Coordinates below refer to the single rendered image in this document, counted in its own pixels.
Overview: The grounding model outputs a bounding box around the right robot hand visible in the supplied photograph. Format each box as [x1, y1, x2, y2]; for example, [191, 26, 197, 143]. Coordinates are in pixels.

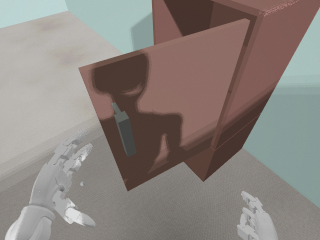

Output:
[237, 191, 278, 240]

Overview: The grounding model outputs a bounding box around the robot left forearm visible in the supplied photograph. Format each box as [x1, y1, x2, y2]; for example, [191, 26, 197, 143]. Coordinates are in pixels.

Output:
[5, 205, 56, 240]

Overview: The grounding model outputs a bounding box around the cupboard door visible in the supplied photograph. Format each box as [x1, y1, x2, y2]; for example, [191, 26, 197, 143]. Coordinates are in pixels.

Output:
[78, 18, 250, 191]

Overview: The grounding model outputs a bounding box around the left robot hand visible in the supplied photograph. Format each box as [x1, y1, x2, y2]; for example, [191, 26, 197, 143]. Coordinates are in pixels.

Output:
[29, 129, 96, 228]

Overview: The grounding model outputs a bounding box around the handle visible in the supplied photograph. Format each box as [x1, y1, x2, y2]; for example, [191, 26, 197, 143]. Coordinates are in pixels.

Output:
[111, 102, 137, 157]

